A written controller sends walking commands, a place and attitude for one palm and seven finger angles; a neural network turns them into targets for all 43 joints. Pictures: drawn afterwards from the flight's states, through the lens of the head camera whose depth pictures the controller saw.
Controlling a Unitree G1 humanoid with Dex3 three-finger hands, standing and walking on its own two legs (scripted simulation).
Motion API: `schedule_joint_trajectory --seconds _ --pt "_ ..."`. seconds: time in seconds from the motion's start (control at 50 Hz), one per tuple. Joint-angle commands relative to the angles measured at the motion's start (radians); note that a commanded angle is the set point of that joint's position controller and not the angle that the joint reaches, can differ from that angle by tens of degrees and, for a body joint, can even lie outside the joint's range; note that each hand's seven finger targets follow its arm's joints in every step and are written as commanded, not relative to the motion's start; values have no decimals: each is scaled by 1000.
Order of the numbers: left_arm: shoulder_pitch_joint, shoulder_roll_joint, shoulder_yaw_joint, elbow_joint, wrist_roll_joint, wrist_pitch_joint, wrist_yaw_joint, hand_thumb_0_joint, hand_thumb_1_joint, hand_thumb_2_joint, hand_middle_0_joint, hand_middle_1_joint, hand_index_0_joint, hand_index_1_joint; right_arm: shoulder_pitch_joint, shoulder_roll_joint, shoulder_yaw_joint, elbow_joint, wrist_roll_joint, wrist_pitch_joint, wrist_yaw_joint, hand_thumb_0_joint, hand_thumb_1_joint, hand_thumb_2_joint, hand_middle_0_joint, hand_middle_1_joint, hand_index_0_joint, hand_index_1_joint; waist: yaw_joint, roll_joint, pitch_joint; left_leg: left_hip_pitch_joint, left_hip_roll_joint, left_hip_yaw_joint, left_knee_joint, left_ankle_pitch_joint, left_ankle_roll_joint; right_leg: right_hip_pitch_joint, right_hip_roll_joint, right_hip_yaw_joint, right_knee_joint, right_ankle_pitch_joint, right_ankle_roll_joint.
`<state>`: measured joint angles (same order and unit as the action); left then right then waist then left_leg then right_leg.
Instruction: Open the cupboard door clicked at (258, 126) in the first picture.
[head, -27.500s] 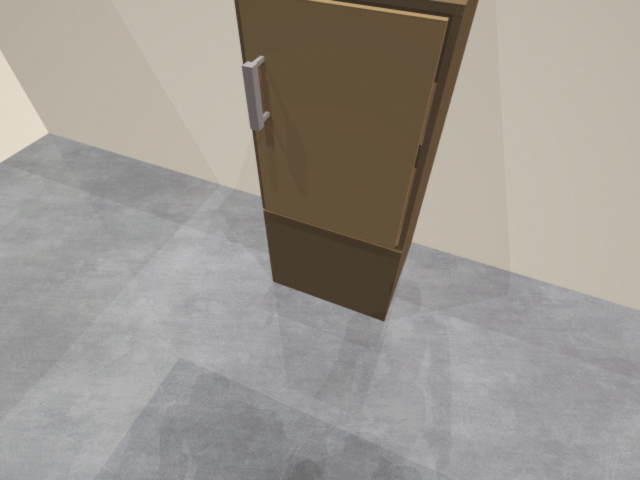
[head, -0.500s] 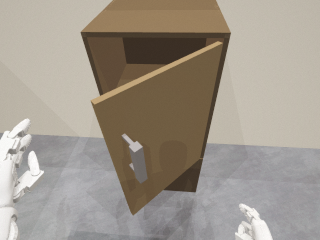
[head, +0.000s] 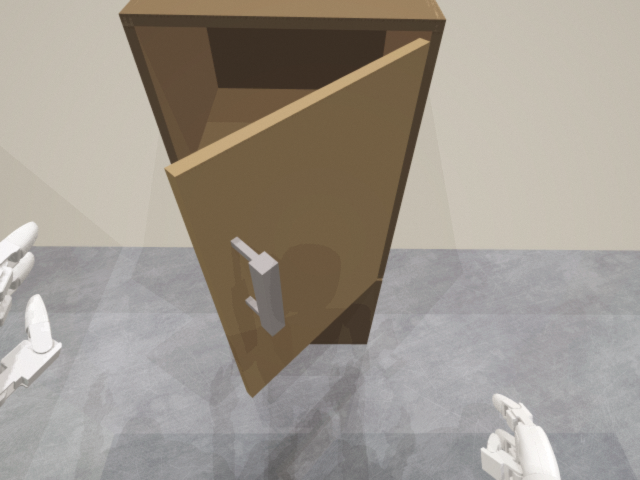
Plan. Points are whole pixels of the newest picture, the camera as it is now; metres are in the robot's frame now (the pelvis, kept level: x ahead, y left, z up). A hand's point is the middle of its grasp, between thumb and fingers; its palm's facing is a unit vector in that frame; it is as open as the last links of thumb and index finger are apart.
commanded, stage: step back with the hand held close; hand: left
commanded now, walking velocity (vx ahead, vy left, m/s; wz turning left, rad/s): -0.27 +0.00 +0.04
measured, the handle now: (257, 287) +0.34 +0.11 +0.05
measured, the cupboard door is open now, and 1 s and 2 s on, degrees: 46 46 46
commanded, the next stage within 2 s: stop stepping back and stand still in 0.82 s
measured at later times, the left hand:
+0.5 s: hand out of the picture +0.10 +0.28 +0.16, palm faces +0.44 -0.76 -0.47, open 7.4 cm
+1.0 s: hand out of the picture +0.03 +0.25 +0.16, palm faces +0.33 -0.82 -0.48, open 7.4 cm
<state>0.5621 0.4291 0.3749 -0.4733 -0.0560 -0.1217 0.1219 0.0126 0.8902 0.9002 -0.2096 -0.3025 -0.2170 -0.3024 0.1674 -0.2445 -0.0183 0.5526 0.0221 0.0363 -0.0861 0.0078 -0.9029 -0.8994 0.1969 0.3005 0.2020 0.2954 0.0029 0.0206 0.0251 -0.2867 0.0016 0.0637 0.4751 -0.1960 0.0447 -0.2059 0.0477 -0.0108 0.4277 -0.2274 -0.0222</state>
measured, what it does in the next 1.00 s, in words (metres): walks backwards: right foot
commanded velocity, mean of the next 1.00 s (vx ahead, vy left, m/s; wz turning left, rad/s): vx -0.29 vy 0.01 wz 0.01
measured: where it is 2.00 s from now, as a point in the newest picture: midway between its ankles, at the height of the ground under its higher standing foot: outside the picture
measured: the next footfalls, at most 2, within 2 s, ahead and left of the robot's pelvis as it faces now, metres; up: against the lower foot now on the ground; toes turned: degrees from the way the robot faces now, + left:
right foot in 0.96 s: -0.28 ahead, -0.11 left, +0.00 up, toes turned -2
left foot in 1.08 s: -0.04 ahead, +0.09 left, +0.00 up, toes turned -3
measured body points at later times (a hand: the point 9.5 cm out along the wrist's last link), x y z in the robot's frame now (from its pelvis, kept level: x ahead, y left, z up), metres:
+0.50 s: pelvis -0.08 +0.01 -0.01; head -0.06 +0.02 +0.44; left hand +0.07 +0.31 +0.18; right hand +0.11 -0.21 -0.09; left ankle +0.03 +0.09 -0.73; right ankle -0.04 -0.11 -0.74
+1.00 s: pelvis -0.19 +0.00 -0.01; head -0.15 +0.03 +0.43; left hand +0.01 +0.29 +0.19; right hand +0.00 -0.21 -0.09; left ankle -0.02 +0.10 -0.74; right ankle -0.32 -0.11 -0.74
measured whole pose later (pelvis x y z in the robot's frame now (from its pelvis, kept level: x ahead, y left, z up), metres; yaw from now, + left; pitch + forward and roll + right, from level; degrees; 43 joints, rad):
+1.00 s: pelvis -0.19 +0.00 -0.01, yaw -3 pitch +4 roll -2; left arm 0.54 0.48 0.44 -0.59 -0.08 -0.24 0.13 0.01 0.89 0.90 -0.21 -0.30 -0.21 -0.30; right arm 0.11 -0.17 0.03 0.63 -0.03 -0.10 -0.04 0.01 -0.90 -0.90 0.20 0.30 0.21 0.30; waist 0.02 -0.02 0.02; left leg -0.56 0.04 0.03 0.44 -0.03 0.00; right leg -0.07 0.05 -0.01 0.40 -0.40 -0.03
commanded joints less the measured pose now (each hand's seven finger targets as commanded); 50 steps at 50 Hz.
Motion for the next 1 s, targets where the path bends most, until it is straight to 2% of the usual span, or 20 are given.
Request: schedule_joint_trajectory --seconds 0.0,0.16,0.2,0.28,0.34,0.38,0.42,0.46,0.5,0.54,0.58,0.62,0.64,0.68,0.78,0.86,0.9,0.94,0.96,0.98 --pt "-2 189 164 -246 -3 -78 34 0 900 900 -200 -300 -200 -300 -91 -110 -34 -175 1 -63 -3 0 -900 -900 200 300 200 300 11 68 -163 29 105 -140 -60 168 9 29 -103 95 -1 245 21" --pt "-36 159 191 -244 30 -125 36 0 900 900 -200 -300 -200 -300 -70 -125 -38 -185 -12 -119 -1 0 -900 -900 200 300 200 300 14 165 -86 -387 221 -286 -295 -448 74 215 -14 36 247 3 31" --pt "-37 166 201 -230 30 -132 34 0 900 900 -200 -300 -200 -300 -63 -119 -40 -178 -16 -134 0 0 -900 -900 200 300 200 300 13 104 -77 -392 220 -310 -293 -449 75 204 -8 37 240 -23 26" --pt "-68 144 165 -272 21 -147 29 0 900 900 -200 -300 -200 -300 -58 -119 -41 -156 -16 -157 8 0 -900 -900 200 300 200 300 1 91 -122 -202 166 -258 -231 -311 30 89 -21 61 128 6 6" --pt "-60 141 163 -268 22 -140 30 0 900 900 -200 -300 -200 -300 -58 -116 -43 -149 -15 -162 10 0 -900 -900 200 300 200 300 4 77 -147 -194 144 -225 -204 -380 18 71 -29 82 92 -105 -1" --pt "-67 166 182 -269 25 -140 34 0 900 900 -200 -300 -200 -300 -69 -115 -45 -145 -20 -160 9 0 -900 -900 200 300 200 300 2 51 -108 -200 110 -186 -135 -371 11 0 -60 136 16 -173 -18" --pt "-74 160 161 -262 18 -141 40 0 900 900 -200 -300 -200 -300 -51 -97 -42 -127 -20 -155 15 0 -900 -900 200 300 200 300 -7 -55 -103 -61 44 -131 57 -230 -24 -177 -159 237 -105 -183 -66" --pt "-95 166 147 -264 18 -147 50 0 900 900 -200 -300 -200 -300 -32 -85 -40 -99 -19 -148 19 0 -900 -900 200 300 200 300 -20 -124 -123 63 -1 -95 281 -129 -43 -309 -277 300 -158 -54 -113" --pt "-90 182 163 -249 17 -143 57 0 900 900 -200 -300 -200 -300 -28 -74 -40 -90 -18 -138 18 0 -900 -900 200 300 200 300 -26 -154 -135 41 -5 -104 306 -125 -47 -257 -296 262 -110 184 -115" --pt "-109 198 172 -260 17 -138 55 0 900 900 -200 -300 -200 -300 -51 -76 -28 -96 -18 -131 10 0 -900 -900 200 300 200 300 -25 -75 -73 6 20 -121 75 -71 -35 -227 -222 192 -34 185 -57" --pt "-102 221 203 -278 24 -152 52 0 900 900 -200 -300 -200 -300 -96 -113 -41 -114 -18 -140 -6 0 -900 -900 200 300 200 300 0 177 -84 -135 176 -283 -151 33 26 -77 -36 61 146 65 32" --pt "-66 204 233 -277 25 -169 35 0 900 900 -200 -300 -200 -300 -83 -117 -47 -128 -37 -168 1 0 -900 -900 200 300 200 300 6 290 -133 -387 341 -500 -408 -425 123 132 60 53 561 -194 40" --pt "-82 195 233 -296 24 -171 35 0 900 900 -200 -300 -200 -300 -66 -99 -52 -115 -44 -178 10 0 -900 -900 200 300 200 300 0 223 -121 -352 350 -499 -390 -395 140 55 50 84 667 -220 31" --pt "-55 174 205 -298 14 -172 41 0 900 900 -200 -300 -200 -300 -74 -96 -57 -101 -36 -199 22 0 -900 -900 200 300 200 300 13 102 -154 -136 301 -385 -286 -207 121 -96 21 81 632 -241 27" --pt "-48 142 134 -331 -4 -141 44 0 900 900 -200 -300 -200 -300 -64 -89 -39 -65 -37 -211 32 0 -900 -900 200 300 200 300 5 248 -186 13 212 -254 -368 -199 33 -58 47 -29 377 -316 14" --pt "-44 198 177 -318 -31 -153 36 0 900 900 -200 -300 -200 -300 -52 -77 -33 -46 -48 -204 33 0 -900 -900 200 300 200 300 15 217 -265 130 183 -187 -315 -16 -49 43 31 -51 -27 -236 -24" --pt "-39 232 201 -327 -40 -173 23 0 900 900 -200 -300 -200 -300 -44 -70 -26 -42 -46 -177 37 0 -900 -900 200 300 200 300 11 92 -262 236 118 -108 -100 147 -75 -34 -81 52 -224 -65 -58" --pt "-38 291 253 -310 -43 -183 35 0 900 900 -200 -300 -200 -300 -75 -67 -7 -51 -46 -173 27 0 -900 -900 200 300 200 300 7 -55 -201 253 34 -43 179 -16 -77 -250 -269 134 -252 10 -89" --pt "-66 251 215 -289 -35 -173 35 0 900 900 -200 -300 -200 -300 -67 -65 -10 -47 -39 -179 22 0 -900 -900 200 300 200 300 -1 -91 -195 219 6 -47 270 -41 -80 -256 -286 115 -212 26 -111" --pt "-74 240 205 -303 -39 -154 29 0 900 900 -200 -300 -200 -300 -74 -80 -22 -54 -24 -179 20 0 -900 -900 200 300 200 300 5 -201 -208 168 -14 -65 330 -36 -69 -199 -261 111 -151 131 -111"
